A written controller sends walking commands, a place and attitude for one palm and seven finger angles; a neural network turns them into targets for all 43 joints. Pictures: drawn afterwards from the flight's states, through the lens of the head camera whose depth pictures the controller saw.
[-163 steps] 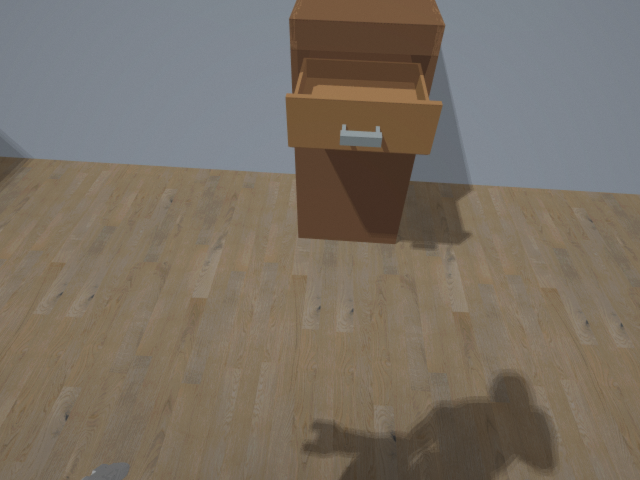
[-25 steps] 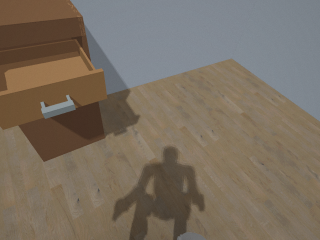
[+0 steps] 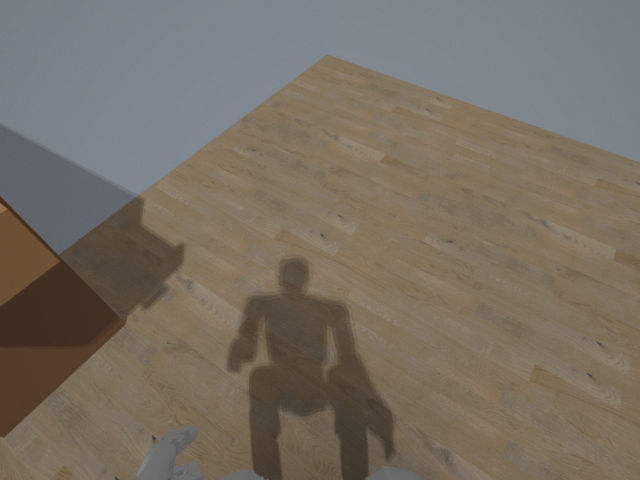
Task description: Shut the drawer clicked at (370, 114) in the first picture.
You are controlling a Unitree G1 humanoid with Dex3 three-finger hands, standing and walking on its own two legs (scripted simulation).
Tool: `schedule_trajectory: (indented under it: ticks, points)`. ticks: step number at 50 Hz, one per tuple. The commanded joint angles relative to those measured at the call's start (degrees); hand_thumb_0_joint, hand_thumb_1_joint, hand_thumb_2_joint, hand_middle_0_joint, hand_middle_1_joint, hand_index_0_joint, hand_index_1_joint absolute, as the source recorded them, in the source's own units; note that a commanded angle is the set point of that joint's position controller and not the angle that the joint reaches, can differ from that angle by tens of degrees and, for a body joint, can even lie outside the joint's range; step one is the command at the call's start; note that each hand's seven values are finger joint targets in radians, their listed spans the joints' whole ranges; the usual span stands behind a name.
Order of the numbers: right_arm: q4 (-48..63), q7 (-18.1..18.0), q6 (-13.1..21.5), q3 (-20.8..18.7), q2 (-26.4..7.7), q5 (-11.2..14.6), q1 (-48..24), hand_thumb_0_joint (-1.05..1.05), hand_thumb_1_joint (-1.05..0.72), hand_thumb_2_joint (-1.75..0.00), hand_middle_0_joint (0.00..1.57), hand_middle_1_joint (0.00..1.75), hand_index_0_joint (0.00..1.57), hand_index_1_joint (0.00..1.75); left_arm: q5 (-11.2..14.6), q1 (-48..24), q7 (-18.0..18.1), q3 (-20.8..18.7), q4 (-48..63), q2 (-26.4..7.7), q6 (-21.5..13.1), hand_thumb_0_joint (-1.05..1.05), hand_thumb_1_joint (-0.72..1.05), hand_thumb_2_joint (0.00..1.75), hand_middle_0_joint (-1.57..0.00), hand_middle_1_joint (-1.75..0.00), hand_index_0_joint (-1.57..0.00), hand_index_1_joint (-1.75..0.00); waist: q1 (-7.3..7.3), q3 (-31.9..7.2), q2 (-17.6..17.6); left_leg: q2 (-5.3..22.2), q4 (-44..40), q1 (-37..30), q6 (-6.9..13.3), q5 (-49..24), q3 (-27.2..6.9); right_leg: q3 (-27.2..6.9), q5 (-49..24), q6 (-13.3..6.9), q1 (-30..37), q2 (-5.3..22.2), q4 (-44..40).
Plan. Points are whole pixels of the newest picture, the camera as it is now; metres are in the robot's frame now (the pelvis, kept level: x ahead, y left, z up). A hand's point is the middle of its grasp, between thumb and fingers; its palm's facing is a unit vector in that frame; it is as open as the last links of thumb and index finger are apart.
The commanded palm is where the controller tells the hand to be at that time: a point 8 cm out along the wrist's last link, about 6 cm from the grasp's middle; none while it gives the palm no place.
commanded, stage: walk to a spot facing it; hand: left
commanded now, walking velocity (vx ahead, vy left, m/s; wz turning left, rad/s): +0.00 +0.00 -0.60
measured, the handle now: out of the picture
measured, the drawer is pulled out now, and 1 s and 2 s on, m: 0.28 0.28 0.28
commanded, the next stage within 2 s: turn to face it in 1.26 s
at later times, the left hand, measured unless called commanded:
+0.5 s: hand out of the picture +0.09 +0.26 -0.16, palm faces -0.19 -0.96 -0.18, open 7.4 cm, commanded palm none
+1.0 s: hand (236, 455) +0.17 +0.13 -0.13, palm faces -0.56 -0.79 -0.25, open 7.4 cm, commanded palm none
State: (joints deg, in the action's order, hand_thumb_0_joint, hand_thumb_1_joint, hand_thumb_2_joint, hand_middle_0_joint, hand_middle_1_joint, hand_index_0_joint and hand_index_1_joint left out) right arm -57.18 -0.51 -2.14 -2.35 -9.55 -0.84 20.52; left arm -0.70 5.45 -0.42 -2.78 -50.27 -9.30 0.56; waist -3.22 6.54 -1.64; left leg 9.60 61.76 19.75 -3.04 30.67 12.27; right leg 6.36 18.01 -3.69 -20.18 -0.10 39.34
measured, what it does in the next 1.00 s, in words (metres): steps on the spot, turning right: left foot, then right foot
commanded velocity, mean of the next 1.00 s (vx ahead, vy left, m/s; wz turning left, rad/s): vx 0.08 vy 0.00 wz -0.57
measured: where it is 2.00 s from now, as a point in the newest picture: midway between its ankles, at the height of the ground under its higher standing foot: outside the picture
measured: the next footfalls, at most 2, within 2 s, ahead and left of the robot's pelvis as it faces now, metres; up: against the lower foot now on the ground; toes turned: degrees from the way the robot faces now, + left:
left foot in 0.38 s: +0.06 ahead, +0.15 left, +0.00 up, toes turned -13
right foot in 0.94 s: -0.08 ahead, -0.07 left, +0.00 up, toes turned -42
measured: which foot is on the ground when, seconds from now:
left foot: up 0.00-0.36, down 0.38-0.94, up 0.96-1.00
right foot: down 0.00-0.40, up 0.42-0.92, down 0.94-1.00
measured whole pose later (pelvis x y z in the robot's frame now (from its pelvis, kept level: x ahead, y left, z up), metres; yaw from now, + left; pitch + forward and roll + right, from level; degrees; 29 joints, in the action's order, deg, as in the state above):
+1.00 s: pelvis -0.03 +0.03 +0.01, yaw -36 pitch +0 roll -1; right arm -57.4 0.2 -2.7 -4.3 -14.9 -1.8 20.7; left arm -1.1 10.1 -1.2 -3.8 -51.9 -10.9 0.6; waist -2.2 1.9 -4.0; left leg 10.2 53.5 21.0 -2.8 28.0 10.0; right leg 6.0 20.1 -1.4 -13.7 0.8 34.4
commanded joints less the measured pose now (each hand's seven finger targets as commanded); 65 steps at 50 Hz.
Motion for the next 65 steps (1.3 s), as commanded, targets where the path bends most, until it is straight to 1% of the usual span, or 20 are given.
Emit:
schedule_trajectory:
  ticks: [1, 3, 12, 17, 18, 20, 21, 22, 25, 32, 38, 42, 45, 46, 47, 48, 50, 52, 54, 65]
  points:
    - [7.3, -0.8, 0.6, -2.2, -6.4, -0.2, -5.0, 0.0, -0.9, -0.9, 0.2, 0.3, 0.2, 0.3, 0.5, 5.2, 2.1, -3.6, 2.4, -11.8, -0.2, 0.0, 0.9, 0.9, -0.2, -0.3, -0.2, -0.3, 3.53, -7.9, 6.5, 0.0, 10.0, 11.8, -1.6, -5.8, -10.4, -19.7, -29.6, -7.2, 9.2, 15.7, -20.0]
    - [6.1, -0.8, 0.0, -2.3, -5.5, -0.5, -2.3, 0.0, -0.9, -0.9, 0.2, 0.3, 0.2, 0.3, 0.1, 2.8, 2.0, -3.5, 3.2, -11.5, -0.4, 0.0, 0.9, 0.9, -0.2, -0.3, -0.2, -0.3, 1.34, -6.8, 6.1, -1.3, 6.5, 9.2, -2.1, -8.6, -10.3, -17.1, -26.5, -6.0, 4.8, 13.1, -20.9]
    - [10.5, -1.0, 0.9, -2.2, -5.9, -0.1, -11.5, 0.0, -0.9, -0.9, 0.2, 0.3, 0.2, 0.3, -0.7, 8.5, 1.0, -4.4, 2.4, -12.9, 0.2, 0.0, 0.9, 0.9, -0.2, -0.3, -0.2, -0.3, 5.11, -9.4, 10.2, -6.4, -11.7, 6.2, -1.9, -6.2, -11.1, -26.4, -19.3, -7.2, 8.3, 10.9, -19.5]
    - [10.5, -1.7, 1.9, -2.1, -6.7, 0.8, -8.5, 0.0, -0.9, -0.9, 0.2, 0.3, 0.2, 0.3, -0.5, 6.3, 1.0, -4.7, 3.3, -13.4, 1.1, 0.0, 0.9, 0.9, -0.2, -0.3, -0.2, -0.3, 3.33, -12.6, 10.6, -9.3, -31.4, -6.2, -0.3, -10.6, -11.4, -29.7, -25.3, -4.2, 5.8, 8.7, -14.4]
    - [9.7, -2.1, 2.4, -2.3, -7.8, 0.8, -5.8, 0.0, -0.9, -0.9, 0.2, 0.3, 0.2, 0.3, -0.1, 5.5, 0.9, -4.4, 3.8, -12.5, 1.3, 0.0, 0.9, 0.9, -0.2, -0.3, -0.2, -0.3, 1.75, -13.7, 8.8, -7.5, -38.7, -14.9, 0.5, -15.7, -11.6, -27.4, -21.3, -1.5, 0.3, 6.1, -11.5]
    - [11.2, -2.1, 2.6, -3.7, -16.7, -0.2, -5.8, 0.0, -0.9, -0.9, 0.2, 0.3, 0.2, 0.3, 0.1, 5.9, 0.1, -3.6, 5.7, -8.0, 1.4, 0.0, 0.9, 0.9, -0.2, -0.3, -0.2, -0.3, 1.55, -10.6, -15.4, 17.2, -47.9, -20.2, 8.5, -25.0, -34.0, -11.5, 14.6, 5.4, -18.0, -4.7, 11.4]
    - [11.8, -2.0, 2.3, -3.0, -15.3, -0.5, -8.3, 0.0, -0.9, -0.9, 0.2, 0.3, 0.2, 0.3, -0.9, 7.0, 0.0, -4.3, 4.1, -10.8, 1.7, 0.0, 0.9, 0.9, -0.2, -0.3, -0.2, -0.3, 2.05, -8.5, -9.3, 17.8, -46.7, -13.8, 10.8, -27.0, -31.6, -12.5, 13.1, 6.0, -16.5, -1.4, 21.0]
    - [11.9, -2.3, 2.6, -1.9, -11.5, -0.5, -12.1, 0.0, -0.9, -0.9, 0.2, 0.3, 0.2, 0.3, -1.3, 9.3, 0.0, -4.7, 2.1, -11.1, 2.3, 0.0, 0.9, 0.9, -0.2, -0.3, -0.2, -0.3, 4.46, -6.5, -11.3, 13.9, -47.0, -9.4, 8.9, -29.5, -25.8, -13.8, 8.9, 6.9, -15.1, -0.5, 24.7]
    - [12.6, -2.5, 3.2, -1.3, -10.0, -0.4, -12.9, 0.0, -0.9, -0.9, 0.2, 0.3, 0.2, 0.3, -0.9, 10.8, -1.0, -4.6, 0.6, -9.8, 2.6, 0.0, 0.9, 0.9, -0.2, -0.3, -0.2, -0.3, 5.37, -5.3, -7.4, 6.9, -44.1, -11.2, 7.4, -39.0, -13.6, -10.1, 2.8, 7.8, -14.8, -0.4, 33.5]
    - [9.3, -2.2, 3.1, -2.2, -10.0, -0.1, -4.6, 0.0, -0.9, -0.9, 0.2, 0.3, 0.2, 0.3, -0.5, 6.6, -1.2, -3.8, 1.2, -7.9, 3.5, 0.0, 0.9, 0.9, -0.2, -0.3, -0.2, -0.3, 2.5, -3.6, -7.0, 8.7, -45.0, -15.3, 9.7, -32.8, -11.1, -7.2, 1.6, 9.1, -15.0, 2.2, 27.6]
    - [7.3, -1.6, 2.8, -3.4, -11.3, -0.7, -2.5, 0.0, -0.9, -0.9, 0.2, 0.3, 0.2, 0.3, -0.5, 2.5, -1.5, -3.2, 2.7, -6.3, 3.5, 0.0, 0.9, 0.9, -0.2, -0.3, -0.2, -0.3, 0.98, -4.5, -9.4, 12.1, -46.2, -14.9, 10.8, -22.7, -9.0, -4.1, 5.5, 8.0, -10.0, 4.7, 13.6]
    - [5.7, -0.8, 2.9, -4.3, -13.2, -1.1, -1.2, 0.0, -0.9, -0.9, 0.2, 0.3, 0.2, 0.3, -0.8, 0.7, -2.1, -2.7, 3.4, -5.9, 2.2, 0.0, 0.9, 0.9, -0.2, -0.3, -0.2, -0.3, -0.07, -6.5, -9.6, 13.8, -45.7, -13.4, 9.2, -8.0, -8.0, -0.2, 9.4, 5.8, -3.1, 2.9, 1.7]
    - [5.3, -0.3, 2.8, -4.0, -12.8, -1.0, -2.8, 0.0, -0.9, -0.9, 0.2, 0.3, 0.2, 0.3, -0.7, 8.8, -1.8, -3.4, 0.8, -7.4, 0.9, 0.0, 0.9, 0.9, -0.2, -0.3, -0.2, -0.3, 4.8, -8.9, -3.6, 11.4, -33.5, -3.9, 4.8, -2.3, -2.6, 1.8, 1.8, 3.3, 14.3, 1.0, -13.1]
    - [6.4, 0.3, 2.7, -3.0, -9.3, -0.2, -2.6, 0.0, -0.9, -0.9, 0.2, 0.3, 0.2, 0.3, -1.2, 15.0, -1.1, -4.4, -1.3, -13.2, -0.2, 0.0, 0.9, 0.9, -0.2, -0.3, -0.2, -0.3, 7.86, -11.4, 11.7, 5.9, -17.4, 8.8, 1.3, 1.7, 4.1, -10.5, 10.0, 0.0, 27.3, 10.8, -21.5]
    - [10.3, 1.0, 2.5, -1.5, -5.9, -0.5, -8.2, 0.0, -0.9, -0.9, 0.2, 0.3, 0.2, 0.3, -0.6, 19.7, 0.2, -5.3, -2.5, -19.3, -0.7, 0.0, 0.9, 0.9, -0.2, -0.3, -0.2, -0.3, 10.65, -8.4, 23.9, -1.9, -0.5, 25.0, -1.3, 8.3, 0.1, -35.6, 11.5, -6.1, 27.8, 23.2, -28.9]
    - [11.3, 0.9, 2.4, -2.0, -8.8, -0.9, -12.0, 0.0, -0.9, -0.9, 0.2, 0.3, 0.2, 0.3, 0.2, 20.5, 1.1, -5.2, -2.6, -18.0, -0.4, 0.0, 0.9, 0.9, -0.2, -0.3, -0.2, -0.3, 10.78, -5.9, 15.7, -0.9, 3.3, 26.7, 0.0, 2.6, -8.3, -34.1, 10.5, -8.0, 23.7, 24.1, -30.1]
    - [9.7, 1.4, 2.7, -2.5, -8.6, -0.9, -12.0, 0.0, -0.9, -0.9, 0.2, 0.3, 0.2, 0.3, 0.1, 14.5, 1.1, -4.3, -2.0, -14.5, -1.6, 0.0, 0.9, 0.9, -0.2, -0.3, -0.2, -0.3, 7.57, -2.2, 14.0, 0.2, 4.9, 24.7, 0.3, -7.3, -9.7, -28.3, 11.8, -6.3, 17.4, 18.5, -30.2]
    - [6.7, 1.5, 2.8, -3.0, -8.9, -1.4, -7.7, 0.0, -0.9, -0.9, 0.2, 0.3, 0.2, 0.3, -0.1, 10.6, 1.2, -2.9, -1.5, -10.2, -2.6, 0.0, 0.9, 0.9, -0.2, -0.3, -0.2, -0.3, 3.86, 0.1, 9.9, 0.6, 3.2, 20.6, -0.8, -14.0, -10.0, -19.7, 1.7, -5.1, 13.3, 15.3, -29.4]
    - [5.3, 1.5, 2.8, -2.6, -7.3, -1.4, -5.9, 0.0, -0.9, -0.9, 0.2, 0.3, 0.2, 0.3, -0.1, 12.2, 0.9, -2.3, -2.2, -9.6, -3.7, 0.0, 0.9, 0.9, -0.2, -0.3, -0.2, -0.3, 2.79, 0.4, 8.9, -0.5, 1.1, 18.9, -1.8, -16.4, -8.4, -15.3, -12.5, -4.6, 13.3, 13.3, -28.3]
    - [7.0, 2.2, 4.2, -1.3, -3.6, -0.3, -16.1, 0.0, -0.9, -0.9, 0.2, 0.3, 0.2, 0.3, -0.8, 20.3, 2.2, -1.1, -9.2, -7.9, -4.9, 0.0, 0.9, 0.9, -0.2, -0.3, -0.2, -0.3, 5.37, 0.3, 8.8, -3.2, -17.3, 15.2, 0.4, -17.7, -6.7, -14.5, -28.8, -5.4, 20.3, 13.6, -25.1]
